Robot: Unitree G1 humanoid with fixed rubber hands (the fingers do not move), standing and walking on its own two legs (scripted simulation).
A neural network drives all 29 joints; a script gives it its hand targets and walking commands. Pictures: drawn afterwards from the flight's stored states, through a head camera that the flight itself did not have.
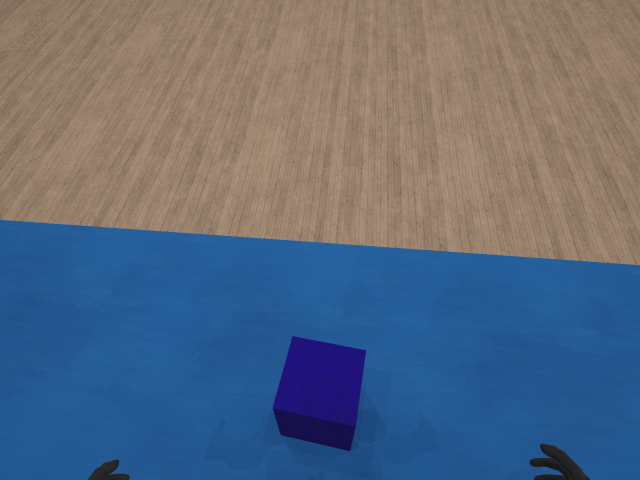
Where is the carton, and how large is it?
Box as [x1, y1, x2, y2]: [273, 336, 365, 450]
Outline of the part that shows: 292,336 273,405 273,410 280,433 291,437 349,450 355,427 365,350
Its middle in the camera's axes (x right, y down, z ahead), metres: +0.01 +0.46 +1.10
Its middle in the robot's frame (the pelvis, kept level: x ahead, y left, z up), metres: +0.44 +0.00 -0.66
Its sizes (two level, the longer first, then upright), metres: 0.210 0.200 0.250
